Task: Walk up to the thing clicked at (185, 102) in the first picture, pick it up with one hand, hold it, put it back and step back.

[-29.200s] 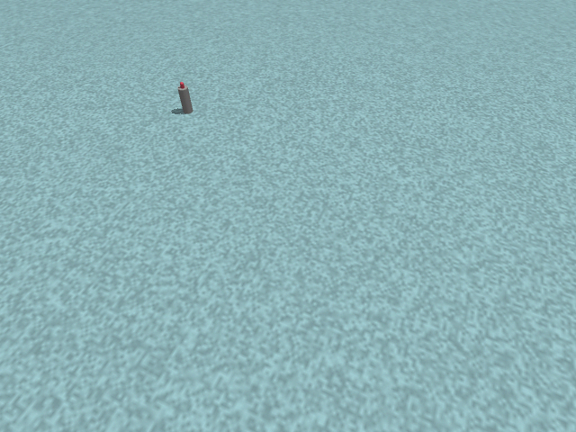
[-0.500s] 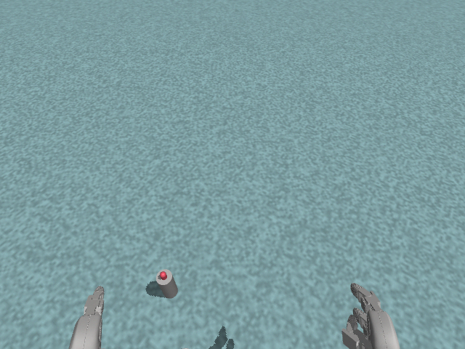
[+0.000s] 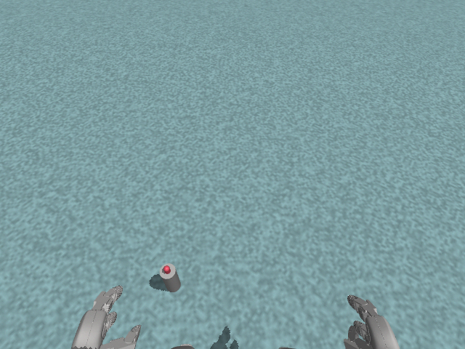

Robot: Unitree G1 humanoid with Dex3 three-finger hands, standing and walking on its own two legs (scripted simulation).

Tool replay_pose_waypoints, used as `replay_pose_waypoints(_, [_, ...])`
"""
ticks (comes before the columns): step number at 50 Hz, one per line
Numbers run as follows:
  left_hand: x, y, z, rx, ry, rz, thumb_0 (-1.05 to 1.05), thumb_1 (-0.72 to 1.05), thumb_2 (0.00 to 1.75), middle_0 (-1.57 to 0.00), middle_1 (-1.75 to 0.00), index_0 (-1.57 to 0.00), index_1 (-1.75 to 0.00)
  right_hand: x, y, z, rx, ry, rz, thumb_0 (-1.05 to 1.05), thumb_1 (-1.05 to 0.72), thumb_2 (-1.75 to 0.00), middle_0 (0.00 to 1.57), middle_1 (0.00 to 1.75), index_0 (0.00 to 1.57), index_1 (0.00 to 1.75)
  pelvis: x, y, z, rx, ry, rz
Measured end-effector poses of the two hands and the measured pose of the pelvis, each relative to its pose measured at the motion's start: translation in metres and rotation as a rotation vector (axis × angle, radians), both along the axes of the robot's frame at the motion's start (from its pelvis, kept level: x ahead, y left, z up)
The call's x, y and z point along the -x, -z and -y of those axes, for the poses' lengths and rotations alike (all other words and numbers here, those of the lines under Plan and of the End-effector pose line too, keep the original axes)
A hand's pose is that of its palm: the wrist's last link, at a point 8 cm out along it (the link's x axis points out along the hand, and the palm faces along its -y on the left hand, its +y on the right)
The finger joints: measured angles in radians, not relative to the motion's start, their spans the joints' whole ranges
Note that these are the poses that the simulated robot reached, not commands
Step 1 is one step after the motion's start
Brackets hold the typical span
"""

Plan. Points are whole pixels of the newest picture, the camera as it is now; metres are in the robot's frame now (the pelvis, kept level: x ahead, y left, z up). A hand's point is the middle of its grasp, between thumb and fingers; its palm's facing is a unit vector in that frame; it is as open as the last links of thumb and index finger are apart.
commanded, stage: stand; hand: left
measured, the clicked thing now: (170, 276) +0.46 +0.23 -0.64
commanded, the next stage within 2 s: none
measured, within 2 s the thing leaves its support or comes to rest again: neither
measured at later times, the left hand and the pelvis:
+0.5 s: hand out of the picture +0.06 +0.26 -0.12, palm faces -0.01 -0.94 -0.34, open 7.4 cm; pelvis +0.00 +0.02 +0.04, yaw +1 degrees
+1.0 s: hand out of the picture +0.01 +0.26 -0.11, palm faces -0.01 -0.93 -0.36, open 7.4 cm; pelvis -0.02 +0.00 +0.05, yaw +1 degrees
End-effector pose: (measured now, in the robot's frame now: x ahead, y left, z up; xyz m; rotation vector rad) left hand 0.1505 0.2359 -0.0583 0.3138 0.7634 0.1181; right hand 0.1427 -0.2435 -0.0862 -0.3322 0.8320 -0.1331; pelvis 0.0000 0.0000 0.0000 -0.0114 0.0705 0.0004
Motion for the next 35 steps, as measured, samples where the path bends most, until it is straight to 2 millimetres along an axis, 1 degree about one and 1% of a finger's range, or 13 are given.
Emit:
replay_pose_waypoints(3, [0.009,0.013,-0.017,-0.008,0.003,-0.076,0.00,0.65,0.84,-0.20,-0.29,-0.20,-0.29,0.010,0.003,0.011,-0.003,0.001,-0.099,0.01,-0.90,-0.89,0.20,0.30,0.21,0.30,-0.001,-0.005,-0.001,-0.010,-0.001,0.026])
replay_pose_waypoints(6, [0.023,0.020,-0.034,-0.019,-0.028,-0.147,0.01,0.76,0.87,-0.20,-0.30,-0.21,-0.29,0.022,0.001,0.022,0.003,0.031,-0.153,0.01,-0.90,-0.89,0.20,0.30,0.21,0.30,-0.003,-0.011,-0.004,-0.013,-0.001,0.044])
replay_pose_waypoints(10, [0.045,0.024,-0.053,-0.035,-0.072,-0.239,0.01,0.84,0.88,-0.20,-0.30,-0.21,-0.29,0.040,-0.003,0.032,0.021,0.070,-0.220,0.01,-0.91,-0.89,0.20,0.30,0.21,0.30,-0.006,-0.018,-0.008,-0.012,-0.002,0.064])
replay_pose_waypoints(14, [0.065,0.025,-0.065,-0.043,-0.107,-0.313,0.01,0.88,0.89,-0.20,-0.30,-0.20,-0.30,0.056,-0.005,0.034,0.025,0.098,-0.280,0.01,-0.91,-0.89,0.20,0.30,0.21,0.30,-0.006,-0.026,-0.013,-0.009,-0.004,0.084])
replay_pose_waypoints(20, [0.088,0.024,-0.072,-0.035,-0.140,-0.394,0.01,0.90,0.89,-0.20,-0.30,-0.20,-0.30,0.074,-0.007,0.024,0.006,0.112,-0.345,0.01,-0.91,-0.89,0.20,0.30,0.20,0.30,-0.003,-0.036,-0.018,-0.008,-0.007,0.114])
replay_pose_waypoints(27, [0.107,0.021,-0.072,-0.025,-0.153,-0.434,0.01,0.91,0.89,-0.20,-0.30,-0.20,-0.30,0.083,-0.007,0.013,-0.024,0.114,-0.367,0.01,-0.91,-0.89,0.20,0.30,0.21,0.30,0.006,-0.044,-0.021,-0.011,-0.012,0.139])
replay_pose_waypoints(31, [0.116,0.019,-0.073,-0.024,-0.158,-0.449,0.01,0.91,0.89,-0.20,-0.30,-0.20,-0.30,0.087,-0.007,0.013,-0.034,0.116,-0.368,0.01,-0.91,-0.89,0.20,0.30,0.21,0.30,0.011,-0.046,-0.021,-0.013,-0.014,0.144])
replay_pose_waypoints(35, [0.125,0.017,-0.073,-0.030,-0.167,-0.463,0.01,0.91,0.89,-0.20,-0.30,-0.20,-0.30,0.092,-0.007,0.017,-0.036,0.121,-0.375,0.01,-0.91,-0.89,0.20,0.30,0.21,0.30,0.015,-0.047,-0.019,-0.014,-0.015,0.144])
